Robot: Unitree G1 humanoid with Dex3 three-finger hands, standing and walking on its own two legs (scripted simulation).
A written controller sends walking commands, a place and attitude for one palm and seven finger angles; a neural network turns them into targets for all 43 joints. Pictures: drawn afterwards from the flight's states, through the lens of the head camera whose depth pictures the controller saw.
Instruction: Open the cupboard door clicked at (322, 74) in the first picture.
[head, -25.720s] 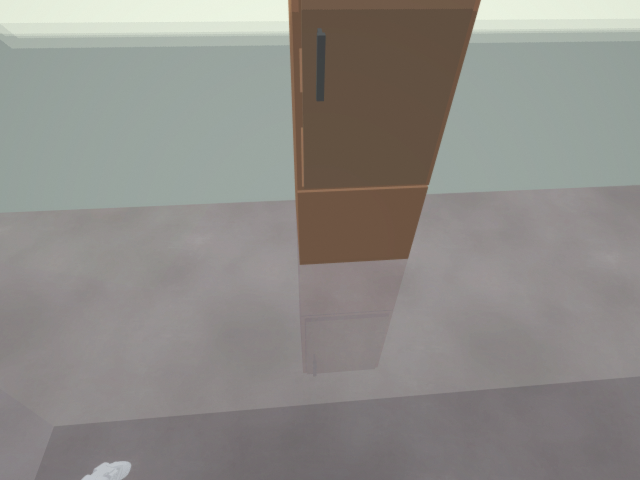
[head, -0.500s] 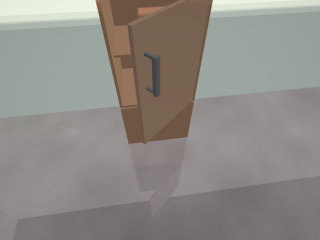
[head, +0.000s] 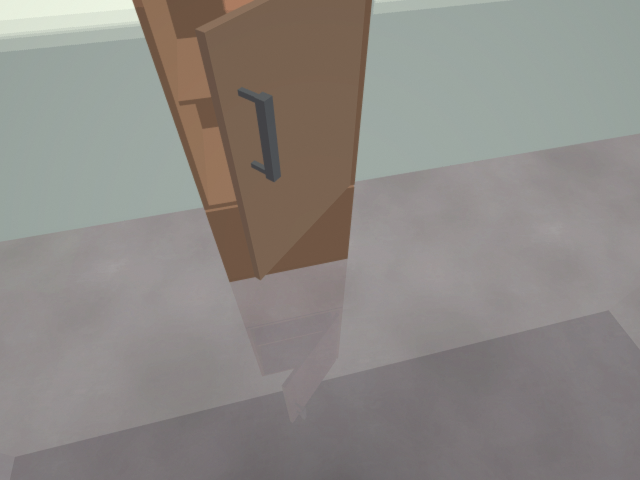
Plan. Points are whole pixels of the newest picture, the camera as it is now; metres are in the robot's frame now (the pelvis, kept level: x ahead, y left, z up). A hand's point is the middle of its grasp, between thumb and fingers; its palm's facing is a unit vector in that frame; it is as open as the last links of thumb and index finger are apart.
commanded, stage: walk to a spot facing it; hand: left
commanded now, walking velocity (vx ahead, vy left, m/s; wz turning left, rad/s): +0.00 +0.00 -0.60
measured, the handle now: (260, 136) +0.61 +0.14 +0.07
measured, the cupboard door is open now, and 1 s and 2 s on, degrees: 41 41 41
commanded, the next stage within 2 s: none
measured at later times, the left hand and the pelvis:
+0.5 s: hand out of the picture +0.07 +0.12 -0.15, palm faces -0.15 -0.95 -0.28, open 7.3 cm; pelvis +0.01 -0.07 +0.01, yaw -14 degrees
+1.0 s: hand (223, 419) +0.22 +0.17 -0.17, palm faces -0.43 -0.87 -0.24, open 7.3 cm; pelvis +0.07 +0.00 +0.01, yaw -31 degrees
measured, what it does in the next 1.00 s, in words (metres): steps on the spot, turning right: left foot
